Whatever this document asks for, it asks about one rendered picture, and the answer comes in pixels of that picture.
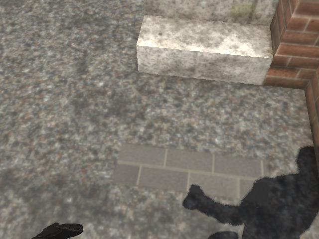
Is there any left robot hand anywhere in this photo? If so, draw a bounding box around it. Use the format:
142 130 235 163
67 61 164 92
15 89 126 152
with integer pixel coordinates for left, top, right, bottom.
32 222 84 239

